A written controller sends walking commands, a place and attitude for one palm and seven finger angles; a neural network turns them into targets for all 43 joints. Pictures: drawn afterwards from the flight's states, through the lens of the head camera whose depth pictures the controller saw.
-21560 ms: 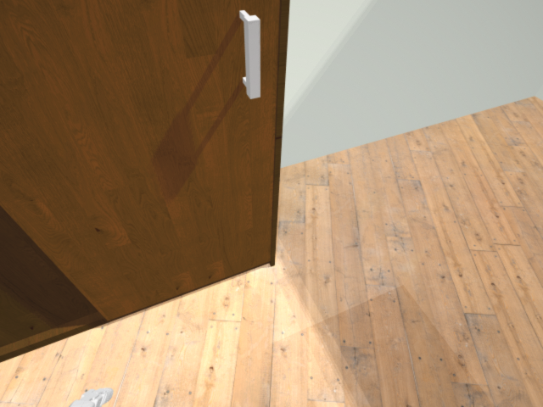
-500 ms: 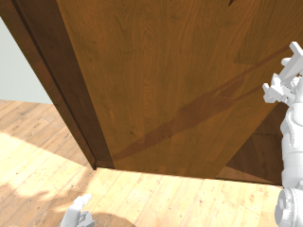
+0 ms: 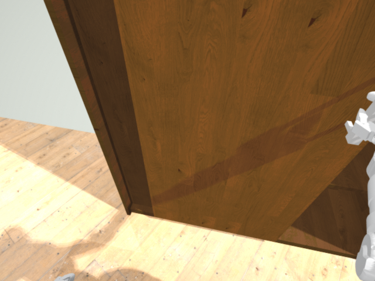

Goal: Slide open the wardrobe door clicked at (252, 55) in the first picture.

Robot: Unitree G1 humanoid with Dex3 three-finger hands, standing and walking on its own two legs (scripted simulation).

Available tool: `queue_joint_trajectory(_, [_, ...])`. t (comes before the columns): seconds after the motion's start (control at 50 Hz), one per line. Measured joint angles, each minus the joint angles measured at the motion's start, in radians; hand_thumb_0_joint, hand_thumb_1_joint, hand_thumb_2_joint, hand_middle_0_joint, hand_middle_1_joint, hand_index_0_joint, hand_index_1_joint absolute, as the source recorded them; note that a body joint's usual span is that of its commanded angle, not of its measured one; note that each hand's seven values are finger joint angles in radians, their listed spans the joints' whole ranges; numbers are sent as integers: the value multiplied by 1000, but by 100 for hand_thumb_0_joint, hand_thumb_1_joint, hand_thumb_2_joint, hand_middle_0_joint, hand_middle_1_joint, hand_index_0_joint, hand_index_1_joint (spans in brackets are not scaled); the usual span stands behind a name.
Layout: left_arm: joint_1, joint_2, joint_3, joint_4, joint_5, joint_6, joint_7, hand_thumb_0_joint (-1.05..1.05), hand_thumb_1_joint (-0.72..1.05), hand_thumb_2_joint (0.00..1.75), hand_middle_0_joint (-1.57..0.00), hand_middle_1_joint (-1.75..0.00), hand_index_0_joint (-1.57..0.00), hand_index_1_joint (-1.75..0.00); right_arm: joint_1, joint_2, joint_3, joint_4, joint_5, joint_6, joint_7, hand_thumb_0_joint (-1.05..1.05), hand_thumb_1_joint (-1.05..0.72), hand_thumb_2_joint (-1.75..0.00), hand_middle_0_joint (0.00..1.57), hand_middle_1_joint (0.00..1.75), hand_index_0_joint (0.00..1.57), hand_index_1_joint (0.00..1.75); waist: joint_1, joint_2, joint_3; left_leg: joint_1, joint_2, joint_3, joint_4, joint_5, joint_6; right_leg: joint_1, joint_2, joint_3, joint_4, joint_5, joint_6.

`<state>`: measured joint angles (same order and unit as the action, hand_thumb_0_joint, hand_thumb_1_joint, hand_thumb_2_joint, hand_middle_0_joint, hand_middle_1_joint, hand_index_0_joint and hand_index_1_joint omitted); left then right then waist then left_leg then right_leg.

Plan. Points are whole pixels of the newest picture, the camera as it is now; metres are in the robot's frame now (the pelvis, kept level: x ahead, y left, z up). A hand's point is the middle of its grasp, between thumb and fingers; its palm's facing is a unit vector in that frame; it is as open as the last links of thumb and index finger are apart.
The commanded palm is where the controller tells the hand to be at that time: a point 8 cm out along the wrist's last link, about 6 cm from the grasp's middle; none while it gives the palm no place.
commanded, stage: stop walking and hold the door there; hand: right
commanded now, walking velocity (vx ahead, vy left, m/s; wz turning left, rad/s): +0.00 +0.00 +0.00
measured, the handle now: (369, 109) +0.46 -0.35 +0.17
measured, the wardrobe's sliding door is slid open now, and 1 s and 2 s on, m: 0.47 0.47 0.47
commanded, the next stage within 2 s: loosen the grip on the handle in 0.42 s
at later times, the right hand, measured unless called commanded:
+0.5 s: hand (359, 123) +0.42 -0.31 +0.17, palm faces +0.52 +0.82 -0.24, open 6.5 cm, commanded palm +0.37 -0.34 +0.18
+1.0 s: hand (362, 124) +0.42 -0.33 +0.16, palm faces +0.50 +0.83 -0.25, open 13.3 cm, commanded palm +0.38 -0.35 +0.18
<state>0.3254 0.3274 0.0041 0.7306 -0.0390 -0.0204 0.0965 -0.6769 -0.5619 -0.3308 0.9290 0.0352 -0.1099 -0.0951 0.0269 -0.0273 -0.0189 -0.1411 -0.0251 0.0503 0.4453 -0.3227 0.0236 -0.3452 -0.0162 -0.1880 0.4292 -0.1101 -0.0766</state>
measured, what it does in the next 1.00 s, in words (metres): stands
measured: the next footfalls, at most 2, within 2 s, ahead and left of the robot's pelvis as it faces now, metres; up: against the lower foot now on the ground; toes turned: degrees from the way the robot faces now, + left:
none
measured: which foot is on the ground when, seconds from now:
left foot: down 0.00-1.00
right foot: down 0.00-1.00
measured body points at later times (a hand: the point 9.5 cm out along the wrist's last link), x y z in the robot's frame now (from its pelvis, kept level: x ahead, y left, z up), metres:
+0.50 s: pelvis +0.02 +0.02 +0.00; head +0.02 +0.03 +0.45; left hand +0.12 +0.29 -0.12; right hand +0.38 -0.35 +0.18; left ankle -0.05 +0.10 -0.74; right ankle +0.08 -0.07 -0.74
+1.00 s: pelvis -0.02 +0.02 -0.01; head +0.02 +0.00 +0.44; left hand +0.04 +0.30 -0.12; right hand +0.39 -0.37 +0.17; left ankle -0.05 +0.10 -0.74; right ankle +0.08 -0.07 -0.74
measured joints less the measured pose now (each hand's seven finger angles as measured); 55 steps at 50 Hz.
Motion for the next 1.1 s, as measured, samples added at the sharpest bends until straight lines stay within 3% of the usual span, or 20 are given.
queue_joint_trajectory(0.52, [-45,-21,-13,-21,-17,26,3,1,91,90,-20,-30,-21,-30,45,-19,-41,-18,3,-13,19,-5,-65,-82,34,134,24,136,-17,-14,4,7,-19,1,44,-50,17,-13,-25,7,87,-66,21])
queue_joint_trajectory(0.54, [-44,-27,1,-28,-9,15,-10,1,91,90,-20,-30,-21,-30,16,-15,-87,0,-34,-16,57,-5,-63,-82,35,134,24,136,-22,-8,15,3,-18,-1,51,-51,18,-13,-26,5,89,-66,20])
queue_joint_trajectory(0.58, [-45,-36,26,-20,39,-40,-39,1,91,90,-20,-30,-21,-30,-105,-28,-162,69,-109,19,111,-5,-55,-80,37,135,28,137,-15,8,26,-53,-15,21,110,-59,28,-60,-20,26,111,-58,20])
queue_joint_trajectory(0.66, [-35,-35,37,-43,54,-62,-81,1,91,90,-20,-30,-21,-30,-157,-59,-165,24,-163,75,143,-3,-46,-75,40,137,35,138,-5,32,13,-120,-15,40,107,-50,39,-124,-14,45,85,-13,19])
queue_joint_trajectory(0.78, [-19,-22,20,-45,27,-39,-76,1,91,90,-20,-30,-21,-30,-192,-68,-105,9,-132,74,120,-1,-13,-56,39,137,38,137,11,42,12,-164,-28,67,112,-29,42,-176,-23,73,91,14,19])
queue_joint_trajectory(0.9, [16,-22,10,-25,17,-42,-52,1,91,90,-20,-30,-21,-30,-213,-68,-49,57,-147,90,80,0,27,-35,38,134,38,134,29,32,5,-184,-28,77,117,-23,38,-202,-15,93,100,18,14])
queue_joint_trajectory(1.0, [30,-37,-7,-5,25,-45,-38,1,91,90,-20,-30,-21,-30,-180,-86,-107,82,-144,45,61,0,44,-26,36,129,36,129,50,24,3,-188,-30,62,121,-24,32,-204,-20,81,112,8,9])
queue_joint_trajectory(1.1, [63,-55,-13,0,25,-47,-32,1,91,90,-20,-30,-21,-30,-145,-92,-101,49,-135,35,74,-1,51,-22,31,123,33,123,47,17,4,-178,-26,54,115,-26,26,-196,-17,75,113,-1,4])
